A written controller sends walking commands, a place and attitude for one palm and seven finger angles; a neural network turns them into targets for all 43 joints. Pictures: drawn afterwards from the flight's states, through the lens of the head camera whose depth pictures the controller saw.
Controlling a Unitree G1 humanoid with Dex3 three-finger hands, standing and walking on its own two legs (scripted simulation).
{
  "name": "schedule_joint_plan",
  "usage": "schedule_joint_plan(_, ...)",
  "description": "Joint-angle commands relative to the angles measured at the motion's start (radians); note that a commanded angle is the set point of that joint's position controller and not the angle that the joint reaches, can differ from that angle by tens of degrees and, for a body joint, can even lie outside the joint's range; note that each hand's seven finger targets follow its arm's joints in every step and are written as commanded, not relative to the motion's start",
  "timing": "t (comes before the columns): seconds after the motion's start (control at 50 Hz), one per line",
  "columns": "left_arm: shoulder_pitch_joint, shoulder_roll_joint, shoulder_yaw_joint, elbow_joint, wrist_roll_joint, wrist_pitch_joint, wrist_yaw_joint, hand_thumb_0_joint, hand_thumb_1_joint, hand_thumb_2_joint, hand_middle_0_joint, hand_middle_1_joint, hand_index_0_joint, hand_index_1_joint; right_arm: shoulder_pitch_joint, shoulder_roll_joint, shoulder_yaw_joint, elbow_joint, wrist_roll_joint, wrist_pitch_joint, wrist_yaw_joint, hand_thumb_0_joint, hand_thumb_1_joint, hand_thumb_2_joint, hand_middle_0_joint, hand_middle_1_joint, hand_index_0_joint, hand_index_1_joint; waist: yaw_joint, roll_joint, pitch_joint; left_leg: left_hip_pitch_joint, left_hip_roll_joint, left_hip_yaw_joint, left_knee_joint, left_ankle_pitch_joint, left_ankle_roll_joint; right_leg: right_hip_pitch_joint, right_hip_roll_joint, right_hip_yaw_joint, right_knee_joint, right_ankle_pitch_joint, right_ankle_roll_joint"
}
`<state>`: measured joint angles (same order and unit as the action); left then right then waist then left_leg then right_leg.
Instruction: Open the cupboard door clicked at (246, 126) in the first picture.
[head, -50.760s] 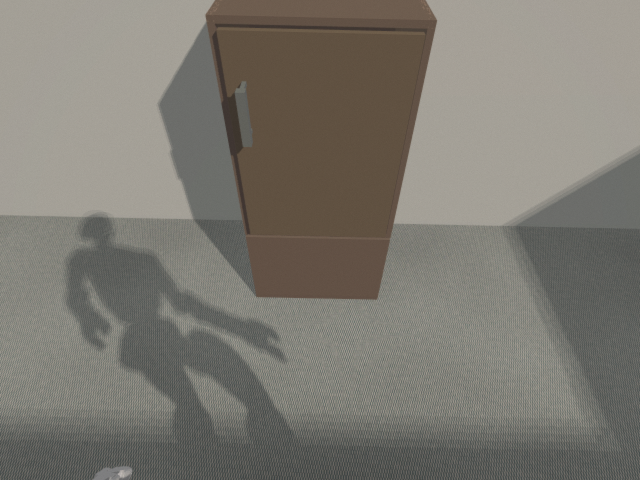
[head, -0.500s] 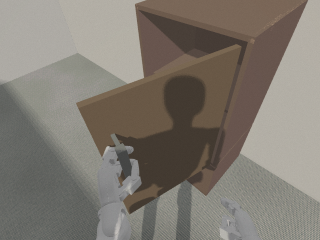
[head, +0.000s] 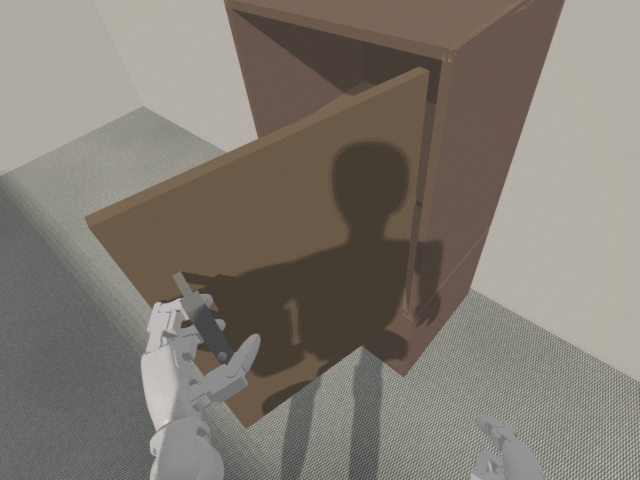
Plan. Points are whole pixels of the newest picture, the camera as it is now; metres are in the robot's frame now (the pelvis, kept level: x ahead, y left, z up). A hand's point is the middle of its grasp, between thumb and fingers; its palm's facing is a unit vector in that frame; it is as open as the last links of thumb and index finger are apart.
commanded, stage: open thumb and fingers to let go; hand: left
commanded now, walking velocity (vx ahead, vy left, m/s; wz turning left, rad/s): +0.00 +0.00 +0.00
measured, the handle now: (204, 320) +0.30 +0.15 +0.08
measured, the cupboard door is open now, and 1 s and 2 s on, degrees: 77 78 76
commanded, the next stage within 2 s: slide the hand sideways off the handle in 0.46 s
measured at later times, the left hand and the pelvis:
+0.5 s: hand (228, 350) +0.26 +0.11 +0.07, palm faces +0.37 -0.93 +0.00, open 15.5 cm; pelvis +0.00 -0.01 +0.00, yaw +1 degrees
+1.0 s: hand (207, 392) +0.21 +0.13 +0.07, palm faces -0.08 -1.00 -0.03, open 16.2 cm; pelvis +0.00 +0.01 -0.01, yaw +0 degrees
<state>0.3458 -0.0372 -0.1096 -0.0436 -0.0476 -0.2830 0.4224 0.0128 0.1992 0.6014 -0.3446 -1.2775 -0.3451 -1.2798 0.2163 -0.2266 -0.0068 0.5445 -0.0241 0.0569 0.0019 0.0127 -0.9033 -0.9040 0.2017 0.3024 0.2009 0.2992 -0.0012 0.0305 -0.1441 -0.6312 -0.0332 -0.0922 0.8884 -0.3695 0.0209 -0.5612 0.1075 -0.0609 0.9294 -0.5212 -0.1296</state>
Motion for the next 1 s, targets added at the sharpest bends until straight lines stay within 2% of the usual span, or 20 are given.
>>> schedule_joint_plan(0.0, -0.12, 0.05, 0.044, -0.21, -0.005, -0.093, -0.035, 0.0, -0.43, 0.33, -0.305, -1.207, -0.305, -1.207, -0.126, -0.063, -0.019, -0.158, -0.001, -0.055, -0.009, 0.0, -0.9, -0.9, 0.2, 0.3, 0.2, 0.3, -0.004, -0.164, -0.107, -0.051, -0.009, 0.01, 0.035, 0.05, 0.001, 0.174, -0.23, 0.356, -0.27, 0.655, 0.249)
schedule_joint_plan(0.06, -0.147, 0.05, 0.038, -0.211, -0.012, -0.086, -0.049, 0.0, -0.5, 0.3, -0.3, -1.2, -0.3, -1.2, -0.128, -0.063, -0.016, -0.162, 0.002, -0.054, -0.012, 0.0, -0.9, -0.9, 0.2, 0.3, 0.2, 0.3, -0.008, -0.148, -0.114, -0.047, -0.008, 0.013, 0.035, 0.047, 0.004, 0.171, -0.234, 0.358, -0.273, 0.651, 0.258)
schedule_joint_plan(0.12, -0.14, 0.078, 0.075, -0.22, -0.022, -0.082, -0.052, 0.0, -0.5, 0.3, -0.275, -1.05, -0.275, -1.05, -0.121, -0.064, -0.019, -0.159, 0.002, -0.055, -0.016, 0.0, -0.9, -0.9, 0.2, 0.3, 0.2, 0.3, -0.002, -0.152, -0.141, -0.042, -0.005, 0.013, 0.038, 0.057, 0.004, 0.184, -0.229, 0.355, -0.271, 0.644, 0.255)
schedule_joint_plan(0.3, -0.168, 0.06, 0.052, -0.214, -0.022, -0.077, -0.057, 0.0, -0.5, 0.3, -0.2, -0.6, -0.2, -0.6, -0.116, -0.065, -0.015, -0.16, 0.001, -0.061, -0.018, 0.0, -0.9, -0.9, 0.2, 0.3, 0.2, 0.3, -0.011, -0.142, -0.152, -0.032, -0.002, 0.014, 0.032, 0.068, 0.005, 0.169, -0.225, 0.324, -0.253, 0.663, 0.254)
schedule_joint_plan(0.42, -0.188, 0.087, 0.089, -0.206, -0.027, -0.063, -0.052, 0.0, -0.5, 0.3, -0.15, -0.3, -0.15, -0.3, -0.117, -0.064, -0.013, -0.16, 0.0, -0.055, -0.021, 0.0, -0.9, -0.9, 0.2, 0.3, 0.2, 0.3, -0.006, -0.157, -0.145, -0.053, -0.002, 0.014, 0.04, 0.066, 0.002, 0.193, -0.235, 0.35, -0.261, 0.691, 0.266)
schedule_joint_plan(0.5, -0.154, 0.082, 0.094, -0.209, -0.028, -0.057, -0.046, 0.0, -0.5, 0.3, -0.15, -0.3, -0.15, -0.3, -0.121, -0.059, -0.012, -0.162, 0.001, -0.05, -0.018, 0.0, -0.9, -0.9, 0.2, 0.3, 0.2, 0.3, 0.01, -0.121, -0.159, -0.04, -0.005, 0.019, 0.03, 0.076, -0.001, 0.197, -0.228, 0.338, -0.254, 0.687, 0.252)
schedule_joint_plan(0.54, -0.112, 0.053, 0.071, -0.22, -0.032, -0.052, -0.047, 0.0, -0.5, 0.3, -0.15, -0.3, -0.15, -0.3, -0.119, -0.06, -0.012, -0.174, 0.003, -0.049, -0.013, 0.0, -0.9, -0.9, 0.2, 0.3, 0.2, 0.3, 0.013, -0.125, -0.162, -0.03, -0.005, 0.02, 0.027, 0.095, 0.0, 0.205, -0.224, 0.321, -0.239, 0.753, 0.255)
schedule_joint_plan(0.56, -0.091, 0.152, -0.056, -0.182, 0.068, -0.089, -0.218, 0.0, -0.5, 0.3, -0.15, -0.3, -0.15, -0.3, -0.077, -0.104, -0.007, -0.155, 0.009, -0.053, -0.003, 0.0, -0.9, -0.9, 0.2, 0.3, 0.2, 0.3, -0.073, -0.185, -0.099, -0.046, 0.004, 0.027, 0.041, 0.096, 0.014, 0.14, -0.217, 0.327, -0.193, 0.814, 0.323)
schedule_joint_plan(0.58, -0.1, 0.224, 0.047, -0.244, 0.023, -0.124, -0.311, 0.0, -0.5, 0.3, -0.15, -0.3, -0.15, -0.3, -0.08, -0.099, -0.02, -0.169, 0.018, -0.05, -0.005, 0.0, -0.9, -0.9, 0.2, 0.3, 0.2, 0.3, -0.034, -0.151, -0.173, -0.05, 0.008, 0.02, 0.049, 0.117, 0.018, 0.195, -0.22, 0.345, -0.181, 0.872, 0.331)
schedule_joint_plan(0.6, -0.076, 0.245, 0.05, -0.26, 0.008, -0.136, -0.371, 0.0, -0.5, 0.3, -0.15, -0.3, -0.15, -0.3, -0.083, -0.099, -0.017, -0.178, 0.019, -0.045, -0.009, 0.0, -0.9, -0.9, 0.2, 0.3, 0.2, 0.3, -0.026, -0.129, -0.186, -0.056, 0.005, 0.022, 0.049, 0.125, 0.019, 0.237, -0.226, 0.354, -0.179, 0.925, 0.326)
schedule_joint_plan(0.62, -0.101, 0.258, 0.052, -0.305, -0.009, -0.143, -0.419, 0.0, -0.5, 0.3, -0.15, -0.3, -0.15, -0.3, -0.087, -0.098, -0.019, -0.187, 0.023, -0.046, -0.012, 0.0, -0.9, -0.9, 0.2, 0.3, 0.2, 0.3, -0.028, -0.088, -0.208, -0.025, 0.006, 0.029, 0.037, 0.14, 0.021, 0.239, -0.214, 0.315, -0.17, 0.898, 0.298)
schedule_joint_plan(0.66, -0.089, 0.233, 0.016, -0.318, -0.063, -0.162, -0.524, 0.0, -0.5, 0.3, -0.15, -0.3, -0.15, -0.3, -0.095, -0.094, -0.014, -0.208, 0.036, -0.07, -0.019, 0.0, -0.9, -0.9, 0.2, 0.3, 0.2, 0.3, -0.046, -0.053, -0.173, 0.018, 0.008, 0.032, 0.028, 0.113, 0.022, 0.15, -0.187, 0.266, -0.188, 0.697, 0.26)
schedule_joint_plan(0.7, -0.087, 0.217, 0.01, -0.31, -0.153, -0.171, -0.617, 0.0, -0.5, 0.3, -0.15, -0.3, -0.15, -0.3, -0.109, -0.095, -0.005, -0.222, 0.053, -0.095, -0.032, 0.0, -0.9, -0.9, 0.2, 0.3, 0.2, 0.3, -0.061, -0.058, -0.115, -0.002, 0.013, 0.021, 0.043, 0.052, 0.015, 0.112, -0.202, 0.316, -0.249, 0.529, 0.263)
schedule_joint_plan(0.72, -0.072, 0.213, 0.04, -0.307, -0.197, -0.169, -0.634, 0.0, -0.5, 0.3, -0.15, -0.3, -0.15, -0.3, -0.108, -0.097, -0.006, -0.226, 0.057, -0.106, -0.037, 0.0, -0.9, -0.9, 0.2, 0.3, 0.2, 0.3, -0.054, -0.092, -0.108, -0.02, 0.016, 0.019, 0.054, 0.043, 0.008, 0.144, -0.222, 0.357, -0.27, 0.544, 0.273)
schedule_joint_plan(0.74, -0.048, 0.215, 0.074, -0.3, -0.221, -0.169, -0.636, 0.0, -0.5, 0.3, -0.15, -0.3, -0.15, -0.3, -0.104, -0.102, -0.009, -0.222, 0.054, -0.118, -0.041, 0.0, -0.9, -0.9, 0.2, 0.3, 0.2, 0.3, -0.042, -0.11, -0.127, -0.032, 0.016, 0.019, 0.067, 0.056, 0.002, 0.188, -0.244, 0.382, -0.261, 0.662, 0.291)
schedule_joint_plan(0.78, 0.0, 0.227, 0.131, -0.26, -0.234, -0.152, -0.619, 0.0, -0.5, 0.3, -0.15, -0.3, -0.15, -0.3, -0.074, -0.115, -0.014, -0.219, 0.054, -0.129, -0.039, 0.0, -0.9, -0.9, 0.2, 0.3, 0.2, 0.3, -0.025, -0.177, -0.151, -0.071, 0.012, 0.021, 0.078, 0.073, -0.005, 0.256, -0.264, 0.391, -0.224, 0.875, 0.329)
schedule_joint_plan(0.8, -0.01, 0.249, 0.162, -0.244, -0.227, -0.145, -0.604, 0.0, -0.5, 0.3, -0.15, -0.3, -0.15, -0.3, -0.062, -0.116, -0.017, -0.214, 0.053, -0.132, -0.038, 0.0, -0.9, -0.9, 0.2, 0.3, 0.2, 0.3, -0.023, -0.197, -0.152, -0.083, 0.007, 0.024, 0.075, 0.066, -0.005, 0.261, -0.261, 0.373, -0.21, 0.897, 0.326)
schedule_joint_plan(0.84, 0.003, 0.281, 0.2, -0.232, -0.207, -0.142, -0.58, 0.0, -0.5, 0.3, -0.15, -0.3, -0.15, -0.3, -0.071, -0.112, -0.018, -0.215, 0.054, -0.133, -0.034, 0.0, -0.9, -0.9, 0.2, 0.3, 0.2, 0.3, -0.011, -0.163, -0.123, -0.102, 0.004, 0.028, 0.074, 0.029, -0.009, 0.232, -0.261, 0.368, -0.204, 0.829, 0.31)
schedule_joint_plan(0.9, 0.039, 0.281, 0.194, -0.237, -0.187, -0.146, -0.571, 0.0, -0.5, 0.3, -0.15, -0.3, -0.15, -0.3, -0.08, -0.103, -0.018, -0.23, 0.055, -0.129, -0.03, 0.0, -0.9, -0.9, 0.2, 0.3, 0.2, 0.3, -0.006, -0.118, -0.064, -0.074, 0.006, 0.041, 0.053, 0.021, -0.005, 0.124, -0.224, 0.327, -0.233, 0.557, 0.256)
schedule_joint_plan(0.98, 0.12, 0.271, 0.212, -0.249, -0.2, -0.148, -0.569, 0.0, -0.5, 0.3, -0.15, -0.3, -0.15, -0.3, -0.08, -0.101, -0.021, -0.248, 0.057, -0.124, -0.024, 0.0, -0.9, -0.9, 0.2, 0.3, 0.2, 0.3, 0.011, -0.156, -0.091, -0.091, 0.003, 0.04, 0.077, 0.021, -0.006, 0.178, -0.245, 0.389, -0.241, 0.629, 0.295)
